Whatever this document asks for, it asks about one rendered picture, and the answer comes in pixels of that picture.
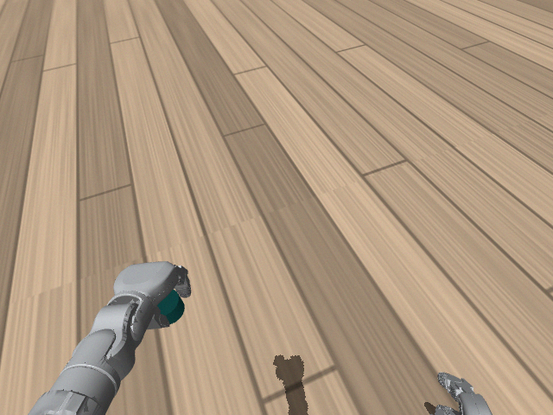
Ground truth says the right robot hand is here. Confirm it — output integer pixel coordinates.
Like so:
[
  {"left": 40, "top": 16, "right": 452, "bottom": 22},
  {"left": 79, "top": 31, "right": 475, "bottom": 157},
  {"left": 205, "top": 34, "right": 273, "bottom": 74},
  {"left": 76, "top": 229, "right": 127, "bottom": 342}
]
[{"left": 430, "top": 372, "right": 493, "bottom": 415}]

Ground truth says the tin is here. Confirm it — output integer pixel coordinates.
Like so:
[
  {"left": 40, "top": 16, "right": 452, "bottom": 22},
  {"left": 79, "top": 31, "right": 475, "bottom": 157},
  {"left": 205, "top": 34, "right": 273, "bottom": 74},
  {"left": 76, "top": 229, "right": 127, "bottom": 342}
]
[{"left": 157, "top": 290, "right": 185, "bottom": 324}]

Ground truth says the left robot arm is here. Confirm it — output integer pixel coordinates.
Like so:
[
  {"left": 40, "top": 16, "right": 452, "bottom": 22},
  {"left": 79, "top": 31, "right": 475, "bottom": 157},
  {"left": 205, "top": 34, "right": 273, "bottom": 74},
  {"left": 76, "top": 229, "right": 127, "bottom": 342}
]
[{"left": 28, "top": 290, "right": 154, "bottom": 415}]

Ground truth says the left robot hand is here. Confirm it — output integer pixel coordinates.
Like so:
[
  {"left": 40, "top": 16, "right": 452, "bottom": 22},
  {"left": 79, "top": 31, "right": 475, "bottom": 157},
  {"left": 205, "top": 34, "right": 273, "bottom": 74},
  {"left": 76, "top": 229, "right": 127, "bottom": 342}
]
[{"left": 113, "top": 261, "right": 191, "bottom": 329}]

